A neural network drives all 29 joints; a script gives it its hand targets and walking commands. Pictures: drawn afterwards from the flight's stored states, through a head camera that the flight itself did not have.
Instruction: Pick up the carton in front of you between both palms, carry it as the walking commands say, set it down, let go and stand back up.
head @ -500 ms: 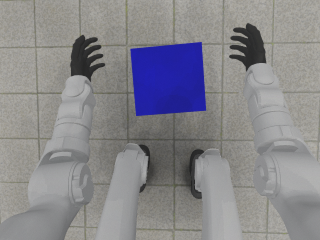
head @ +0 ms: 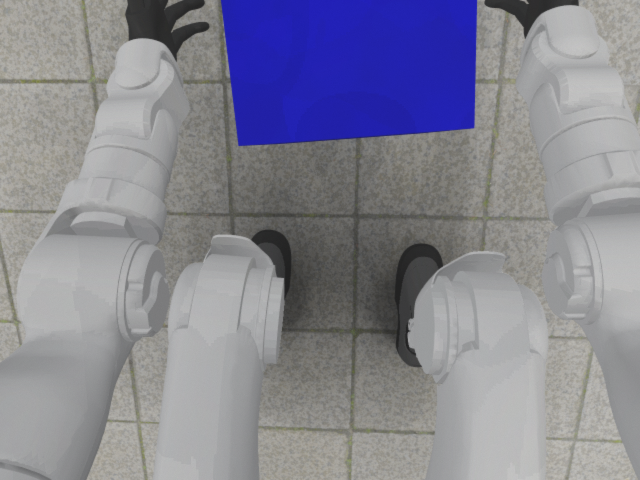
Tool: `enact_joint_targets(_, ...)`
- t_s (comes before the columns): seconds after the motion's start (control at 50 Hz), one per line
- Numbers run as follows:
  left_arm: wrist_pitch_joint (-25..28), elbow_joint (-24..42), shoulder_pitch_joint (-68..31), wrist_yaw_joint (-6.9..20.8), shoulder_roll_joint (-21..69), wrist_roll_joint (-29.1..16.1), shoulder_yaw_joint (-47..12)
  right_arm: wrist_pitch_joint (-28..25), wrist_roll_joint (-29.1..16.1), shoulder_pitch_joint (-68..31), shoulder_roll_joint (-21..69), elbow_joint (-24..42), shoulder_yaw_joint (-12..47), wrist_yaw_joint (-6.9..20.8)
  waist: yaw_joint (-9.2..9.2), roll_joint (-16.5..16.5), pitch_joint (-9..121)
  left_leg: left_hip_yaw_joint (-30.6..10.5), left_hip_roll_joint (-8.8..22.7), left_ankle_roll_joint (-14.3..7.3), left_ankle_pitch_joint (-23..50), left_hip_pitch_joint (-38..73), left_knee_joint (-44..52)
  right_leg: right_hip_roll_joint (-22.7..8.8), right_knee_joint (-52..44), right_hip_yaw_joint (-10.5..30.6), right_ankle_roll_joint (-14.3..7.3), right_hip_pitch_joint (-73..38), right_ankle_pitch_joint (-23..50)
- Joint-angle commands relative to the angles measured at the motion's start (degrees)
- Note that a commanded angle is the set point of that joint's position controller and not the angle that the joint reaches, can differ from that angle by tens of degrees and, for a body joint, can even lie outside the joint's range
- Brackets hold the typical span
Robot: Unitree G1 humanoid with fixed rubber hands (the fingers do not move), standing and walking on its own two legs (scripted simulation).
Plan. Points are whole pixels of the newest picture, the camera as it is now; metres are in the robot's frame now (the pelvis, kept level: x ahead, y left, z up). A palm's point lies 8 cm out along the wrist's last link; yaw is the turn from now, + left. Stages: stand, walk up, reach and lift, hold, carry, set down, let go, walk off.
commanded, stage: reach and lift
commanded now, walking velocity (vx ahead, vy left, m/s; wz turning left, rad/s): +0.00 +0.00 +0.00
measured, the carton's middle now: (346, 47) +0.52 +0.01 -0.26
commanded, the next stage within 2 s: none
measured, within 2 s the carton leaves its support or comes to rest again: leaves its support in 0.80 s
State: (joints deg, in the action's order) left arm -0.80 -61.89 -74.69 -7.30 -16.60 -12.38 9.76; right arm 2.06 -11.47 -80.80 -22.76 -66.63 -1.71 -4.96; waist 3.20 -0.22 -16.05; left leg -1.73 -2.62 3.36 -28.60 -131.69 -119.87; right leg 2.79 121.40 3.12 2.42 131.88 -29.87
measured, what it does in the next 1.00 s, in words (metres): stands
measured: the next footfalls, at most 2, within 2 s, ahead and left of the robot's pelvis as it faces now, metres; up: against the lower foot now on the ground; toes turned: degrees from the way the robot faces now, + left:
none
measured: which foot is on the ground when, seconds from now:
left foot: down 0.00-1.00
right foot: down 0.00-1.00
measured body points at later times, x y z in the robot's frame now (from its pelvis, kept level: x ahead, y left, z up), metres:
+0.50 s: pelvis +0.01 +0.00 -0.01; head +0.37 -0.01 +0.25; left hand +0.52 +0.19 -0.19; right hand +0.56 -0.14 -0.20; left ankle +0.13 +0.13 -0.35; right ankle +0.12 -0.13 -0.35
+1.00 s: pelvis +0.01 +0.00 -0.01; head +0.34 -0.02 +0.30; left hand +0.53 +0.17 -0.14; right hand +0.56 -0.13 -0.14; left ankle +0.13 +0.13 -0.35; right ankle +0.12 -0.13 -0.35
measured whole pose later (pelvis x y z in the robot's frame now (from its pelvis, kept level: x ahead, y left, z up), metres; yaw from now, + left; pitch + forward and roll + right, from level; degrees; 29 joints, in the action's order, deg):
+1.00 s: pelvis +0.01 +0.00 -0.01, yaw +0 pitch +38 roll +2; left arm -9.7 -46.9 -66.0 -10.0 -8.4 -8.5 15.7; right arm 10.0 -6.5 -73.2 -13.4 -55.0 -4.7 -8.8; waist 3.0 -0.5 -8.4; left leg -3.3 -4.7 5.3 -31.6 -130.7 -123.8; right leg 4.9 125.4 3.5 3.1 131.1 -32.6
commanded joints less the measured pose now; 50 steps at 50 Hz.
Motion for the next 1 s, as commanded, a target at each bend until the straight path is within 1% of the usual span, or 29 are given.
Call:
enact_joint_targets(0.0, 2.05, 5.25, -14.12, -0.58, -8.45, -1.40, -0.39, -2.17, -1.40, -16.04, -7.90, 5.85, 1.07, -0.37, 1.75, 3.02, 69.42, 4.75, 1.64, 0.13, 12.97, 35.09, 6.87, -2.08, -7.22, -3.37, -0.81, -35.31, 9.54)
enact_joint_targets(0.02, 2.20, 5.66, -14.91, -0.70, -8.76, -1.89, -0.47, -2.25, -1.54, -17.24, -8.08, 6.97, 1.62, -0.45, 1.96, 4.15, 69.12, 4.55, 1.51, -0.02, 12.95, 34.47, 6.76, -2.07, -6.70, -3.56, -0.73, -35.15, 9.59)
enact_joint_targets(0.06, 2.39, 5.08, -14.67, -0.76, -7.36, -3.23, -1.58, -2.37, -1.92, -18.19, -7.63, 8.65, 2.38, -0.43, 1.90, 4.63, 68.63, 4.43, 1.30, -0.08, 15.56, 35.49, 5.75, -1.97, -5.71, -3.80, -0.64, -35.06, 11.65)
enact_joint_targets(0.1, 2.37, 3.76, -13.53, -0.65, -6.25, -4.03, -2.44, -2.33, -2.30, -17.65, -6.84, 8.82, 3.40, -0.23, 1.72, 5.41, 69.05, 4.54, 1.12, -0.04, 17.77, 35.54, 4.77, -1.79, -4.68, -3.89, -0.59, -36.65, 14.03)
enact_joint_targets(0.14, 2.37, 4.03, -12.00, -0.76, -5.87, -4.15, -2.28, -2.20, -2.23, -16.33, -6.43, 8.90, 3.58, -0.27, 1.67, 5.85, 70.37, 4.81, 0.80, -0.04, 18.80, 35.89, 4.41, -1.55, -4.21, -4.00, -0.58, -38.47, 15.60)
enact_joint_targets(0.18, 2.41, 4.57, -10.46, -0.98, -5.73, -3.87, -2.21, -1.96, -1.68, -13.89, -5.79, 8.10, 3.15, -0.55, 1.21, 5.82, 71.63, 5.05, 0.51, -0.02, 19.18, 36.31, 4.39, -1.28, -4.24, -4.14, -0.56, -39.41, 16.61)
enact_joint_targets(0.26, 2.48, 3.33, -8.64, -1.03, -4.58, -2.11, -1.22, -1.76, -0.25, -10.49, -4.05, 4.67, 1.59, -0.59, 0.97, 4.12, 65.30, 4.98, 0.42, 0.16, 16.75, 33.33, 4.84, -1.12, -5.09, -3.70, -0.50, -34.18, 14.08)
enact_joint_targets(0.34, 2.83, 3.98, -9.60, -0.93, -3.94, -1.14, -0.84, -2.30, 0.01, -11.39, -3.51, 4.75, 1.16, -0.56, 0.97, 2.96, 63.55, 4.86, 0.44, 0.29, 16.11, 32.46, 5.09, -1.01, -5.69, -3.35, -0.71, -32.15, 13.07)
enact_joint_targets(0.4, 2.99, 4.65, -11.32, -0.88, -2.20, -2.21, -2.76, -2.66, -0.95, -13.30, -1.58, 5.54, 2.74, -0.63, 0.86, 3.13, 64.20, 4.91, 0.23, 0.33, 15.81, 32.37, 5.48, -0.80, -6.18, -3.25, -0.89, -32.74, 12.85)
enact_joint_targets(0.46, 3.22, 4.77, -14.35, -0.91, 1.91, -3.78, -5.68, -2.96, -1.65, -16.19, 2.51, 5.83, 5.07, -0.59, 0.63, 3.59, 64.31, 4.95, -0.40, 0.34, 14.71, 32.33, 6.13, -0.32, -6.89, -3.28, -1.20, -33.50, 11.90)
enact_joint_targets(0.5, 3.34, 3.34, -15.22, -1.15, 3.63, -3.58, -5.47, -3.17, -0.74, -17.25, 3.56, 5.12, 5.00, -0.96, 0.25, 3.85, 63.57, 4.82, -0.79, 0.49, 13.79, 32.41, 6.33, -0.20, -7.39, -3.34, -1.11, -33.44, 10.92)
enact_joint_targets(0.52, 3.31, 2.69, -15.79, -1.07, 5.48, -3.18, -5.62, -3.19, -0.52, -18.17, 5.45, 5.02, 5.72, -0.84, 0.37, 3.92, 63.09, 4.85, -1.01, 0.39, 13.34, 32.89, 6.38, 0.02, -7.55, -3.39, -1.00, -33.21, 10.38)
enact_joint_targets(0.54, 3.40, 1.46, -15.50, -1.28, 5.61, -2.13, -4.51, -3.21, -0.01, -18.17, 6.10, 4.19, 5.48, -0.92, 0.95, 4.36, 62.47, 4.94, -1.18, 0.37, 12.92, 33.04, 6.51, 0.15, -7.73, -3.49, -0.83, -33.00, 9.75)
enact_joint_targets(0.56, 3.37, 3.25, -18.99, -0.13, 12.61, -2.22, -7.36, -3.12, -0.50, -21.04, 14.17, 5.32, 8.19, 0.21, 1.35, 4.63, 62.91, 5.01, -1.71, -0.06, 12.95, 33.03, 6.45, 0.89, -7.81, -3.41, -1.00, -33.40, 9.93)
enact_joint_targets(0.6, 2.85, 3.75, -27.62, 3.25, 27.67, -1.33, -10.69, -2.69, -0.32, -27.58, 29.71, 4.91, 11.10, 3.28, 1.09, 4.71, 63.53, 5.17, -2.58, -0.31, 13.60, 31.52, 5.57, 1.97, -7.18, -3.22, -1.41, -32.79, 11.35)
enact_joint_targets(0.64, 1.29, 5.22, -33.45, 6.78, 38.88, 0.76, -11.40, -1.69, 1.66, -31.11, 41.69, 4.79, 11.56, 6.43, 0.99, 5.08, 61.63, 5.62, -3.54, -0.33, 12.49, 29.63, 4.79, 2.95, -6.58, -3.67, -1.53, -31.41, 10.70)
enact_joint_targets(0.68, -0.26, 7.17, -36.42, 9.63, 45.96, 2.36, -10.91, -0.46, 3.13, -31.75, 49.87, 5.73, 10.15, 8.79, 0.82, 5.15, 60.93, 6.10, -4.28, -0.54, 11.49, 28.92, 4.39, 3.77, -6.17, -4.52, -1.69, -29.46, 9.78)
enact_joint_targets(0.72, -1.43, 9.48, -36.95, 11.20, 50.02, 3.39, -10.58, 0.43, 3.43, -31.54, 55.00, 7.66, 9.36, 10.34, 1.58, 4.78, 61.67, 6.70, -4.80, -0.86, 12.96, 29.79, 4.00, 4.37, -5.56, -5.21, -1.80, -28.61, 10.77)
enact_joint_targets(0.78, -2.70, 13.58, -37.25, 12.61, 56.04, 1.86, -12.50, 1.15, 1.93, -32.18, 60.49, 12.31, 10.56, 11.20, 1.82, 4.52, 69.26, 7.41, -4.99, -0.94, 18.73, 33.29, 2.92, 5.00, -4.41, -5.99, -1.78, -32.21, 16.36)
enact_joint_targets(0.86, -5.04, 21.05, -36.35, 12.86, 62.93, -0.68, -17.11, 2.93, 0.14, -31.98, 66.73, 20.92, 14.11, 10.47, 1.32, 4.74, 85.09, 8.28, -5.44, -0.34, 24.16, 39.90, 2.76, 5.64, -4.31, -7.06, -1.59, -41.37, 22.56)
enact_joint_targets(0.9, -6.43, 26.03, -35.83, 12.78, 64.77, -0.80, -19.16, 4.45, 0.33, -30.36, 69.69, 24.84, 15.61, 10.03, 0.93, 4.59, 92.32, 8.70, -5.77, -0.12, 24.58, 42.44, 3.56, 5.92, -5.26, -7.40, -1.46, -45.41, 23.53)
enact_joint_targets(0.94, -8.06, 31.20, -35.33, 12.81, 65.99, 0.01, -20.70, 6.30, 1.13, -28.28, 72.59, 28.54, 16.76, 9.82, 0.72, 4.48, 97.76, 9.08, -6.30, -0.08, 23.47, 44.32, 4.97, 6.40, -6.78, -7.77, -1.24, -48.02, 22.77)
enact_joint_targets(0.98, -10.12, 34.07, -33.95, 13.15, 67.15, 1.52, -21.39, 8.46, 2.38, -25.88, 75.24, 30.77, 17.10, 9.99, 0.81, 4.37, 98.57, 9.32, -6.75, -0.18, 20.56, 44.27, 6.97, 6.87, -8.72, -7.97, -1.05, -48.20, 20.09)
